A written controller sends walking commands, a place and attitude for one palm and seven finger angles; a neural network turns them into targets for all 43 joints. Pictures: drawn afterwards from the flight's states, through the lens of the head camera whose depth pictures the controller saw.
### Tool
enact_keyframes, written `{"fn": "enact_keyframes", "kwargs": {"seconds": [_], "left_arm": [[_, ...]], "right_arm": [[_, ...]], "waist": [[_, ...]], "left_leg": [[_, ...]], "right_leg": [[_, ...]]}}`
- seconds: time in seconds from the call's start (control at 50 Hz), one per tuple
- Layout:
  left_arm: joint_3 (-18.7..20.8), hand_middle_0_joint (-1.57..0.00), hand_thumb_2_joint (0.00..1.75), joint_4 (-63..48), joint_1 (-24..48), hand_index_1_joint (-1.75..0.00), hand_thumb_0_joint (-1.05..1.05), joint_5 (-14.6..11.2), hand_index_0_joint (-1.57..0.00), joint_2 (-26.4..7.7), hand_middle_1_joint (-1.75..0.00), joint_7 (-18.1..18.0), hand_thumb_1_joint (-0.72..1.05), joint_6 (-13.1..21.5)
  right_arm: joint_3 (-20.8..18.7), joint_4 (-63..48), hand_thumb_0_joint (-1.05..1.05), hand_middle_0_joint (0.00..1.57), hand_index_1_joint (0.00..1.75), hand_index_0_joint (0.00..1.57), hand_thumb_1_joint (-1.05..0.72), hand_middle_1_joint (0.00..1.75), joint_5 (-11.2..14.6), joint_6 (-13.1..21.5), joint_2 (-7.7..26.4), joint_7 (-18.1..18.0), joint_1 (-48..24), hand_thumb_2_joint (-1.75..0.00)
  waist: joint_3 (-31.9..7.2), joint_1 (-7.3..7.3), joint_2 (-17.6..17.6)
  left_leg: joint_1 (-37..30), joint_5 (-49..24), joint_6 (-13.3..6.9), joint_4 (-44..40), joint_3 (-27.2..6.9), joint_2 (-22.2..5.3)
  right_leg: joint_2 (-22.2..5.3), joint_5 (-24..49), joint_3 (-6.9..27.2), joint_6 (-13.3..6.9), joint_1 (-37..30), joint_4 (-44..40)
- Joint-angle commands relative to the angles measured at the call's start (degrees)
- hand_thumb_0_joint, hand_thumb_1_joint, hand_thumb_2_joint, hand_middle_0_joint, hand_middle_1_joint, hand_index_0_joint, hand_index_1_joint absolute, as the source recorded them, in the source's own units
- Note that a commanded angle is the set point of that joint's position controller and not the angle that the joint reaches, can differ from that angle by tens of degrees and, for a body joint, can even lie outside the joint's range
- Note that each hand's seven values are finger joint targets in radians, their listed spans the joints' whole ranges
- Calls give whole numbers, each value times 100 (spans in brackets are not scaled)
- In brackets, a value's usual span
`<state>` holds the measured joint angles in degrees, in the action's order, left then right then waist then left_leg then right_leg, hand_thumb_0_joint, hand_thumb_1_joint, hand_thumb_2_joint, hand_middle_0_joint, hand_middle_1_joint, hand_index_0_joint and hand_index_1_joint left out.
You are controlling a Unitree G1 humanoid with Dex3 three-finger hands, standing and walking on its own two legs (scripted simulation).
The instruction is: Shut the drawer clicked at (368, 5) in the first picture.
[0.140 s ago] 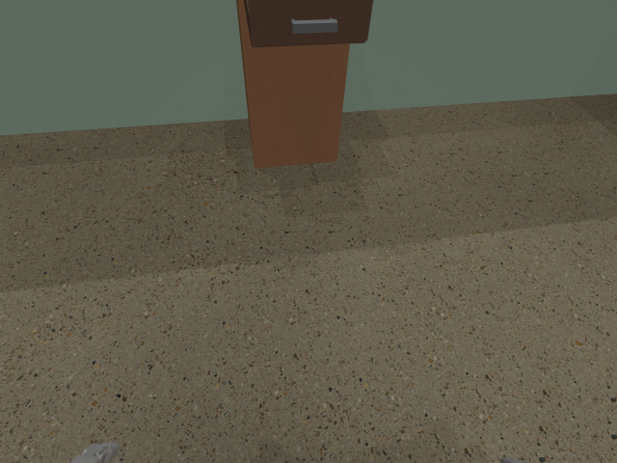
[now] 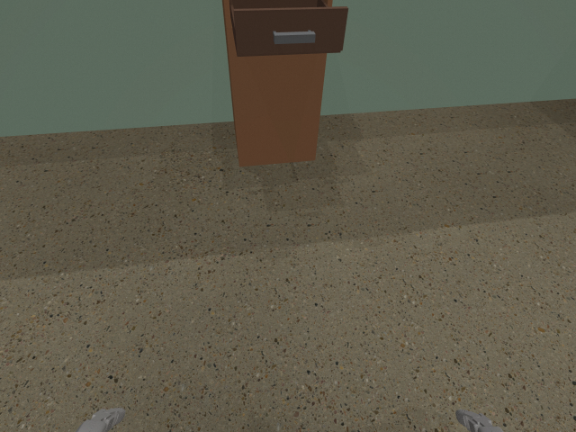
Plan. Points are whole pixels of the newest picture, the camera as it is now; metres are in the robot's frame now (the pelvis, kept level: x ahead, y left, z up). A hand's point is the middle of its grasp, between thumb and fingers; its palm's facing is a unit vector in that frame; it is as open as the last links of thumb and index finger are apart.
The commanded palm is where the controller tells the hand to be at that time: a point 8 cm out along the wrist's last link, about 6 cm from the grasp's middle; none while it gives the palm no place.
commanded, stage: stand and wait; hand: left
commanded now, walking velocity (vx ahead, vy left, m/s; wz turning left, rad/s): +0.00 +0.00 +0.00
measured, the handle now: (293, 35) +1.29 +0.07 +0.03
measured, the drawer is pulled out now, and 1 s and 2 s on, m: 0.28 0.28 0.28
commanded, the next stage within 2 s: look at it before walking up in 0.80 s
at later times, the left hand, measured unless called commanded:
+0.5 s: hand out of the picture +0.05 +0.23 -0.15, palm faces -0.03 -0.94 -0.34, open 7.4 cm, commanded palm none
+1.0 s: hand out of the picture +0.05 +0.22 -0.15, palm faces -0.04 -0.94 -0.33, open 7.4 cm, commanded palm none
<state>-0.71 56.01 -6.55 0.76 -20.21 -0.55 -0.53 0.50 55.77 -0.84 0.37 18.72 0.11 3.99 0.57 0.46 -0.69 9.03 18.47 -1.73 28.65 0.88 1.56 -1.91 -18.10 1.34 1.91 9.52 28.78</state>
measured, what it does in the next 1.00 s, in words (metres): stands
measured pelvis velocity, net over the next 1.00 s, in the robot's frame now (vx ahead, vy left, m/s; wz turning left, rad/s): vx -0.03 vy -0.03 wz -0.01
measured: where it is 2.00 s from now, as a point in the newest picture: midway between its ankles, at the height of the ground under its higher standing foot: outside the picture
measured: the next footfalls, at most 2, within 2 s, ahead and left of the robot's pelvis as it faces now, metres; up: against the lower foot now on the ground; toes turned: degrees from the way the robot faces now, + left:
none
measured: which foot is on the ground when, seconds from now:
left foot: down 0.00-1.00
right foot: down 0.00-1.00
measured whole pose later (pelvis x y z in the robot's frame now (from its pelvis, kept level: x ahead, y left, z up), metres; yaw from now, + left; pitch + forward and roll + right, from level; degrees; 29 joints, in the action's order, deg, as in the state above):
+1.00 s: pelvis -0.03 -0.03 +0.01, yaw -1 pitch -2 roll +0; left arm -0.7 61.9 -7.7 0.8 -19.3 0.0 0.2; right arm 0.6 63.5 -0.5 0.4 19.2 0.3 7.4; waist 1.4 0.0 -0.3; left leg 7.7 12.4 0.7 22.3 0.6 -0.8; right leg 0.4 -12.4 1.0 -0.3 8.7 23.3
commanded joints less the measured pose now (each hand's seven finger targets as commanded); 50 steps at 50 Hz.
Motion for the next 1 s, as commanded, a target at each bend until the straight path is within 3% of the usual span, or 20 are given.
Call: {"fn": "enact_keyframes", "kwargs": {"seconds": [0.0,0.26,0.66,0.98], "left_arm": [[288,-20,90,-362,162,-30,0,-6,-20,-1121,-30,-54,90,153],[303,-20,90,-171,80,-30,0,-13,-20,-1093,-30,-43,90,176],[266,-20,90,179,108,-30,0,-18,-20,-1153,-30,-14,90,199],[276,-20,90,201,131,-30,0,-16,-20,-1111,-30,-14,90,214]], "right_arm": [[-328,-311,0,20,30,20,-90,30,-7,163,1230,-113,-275,-90],[-295,-58,0,20,30,20,-90,30,18,160,1194,-116,-207,-90],[-240,355,0,20,30,20,-90,30,31,145,1231,-83,5,-90],[-243,402,0,20,30,20,-90,30,31,169,1226,-88,46,-90]], "waist": [[-453,-48,96],[-432,-36,45],[-117,-41,-5],[-194,-50,76]], "left_leg": [[-139,-2267,-110,-534,-535,-747],[-178,-1910,-70,-696,-557,-772],[-27,-1070,-5,-1012,-585,-794],[-114,-1300,17,-1056,-600,-836]], "right_leg": [[-446,2051,276,-364,-150,-294],[-495,1947,383,-385,-252,-576],[-503,1079,592,-401,-23,-988],[-469,1331,586,-387,-72,-979]]}}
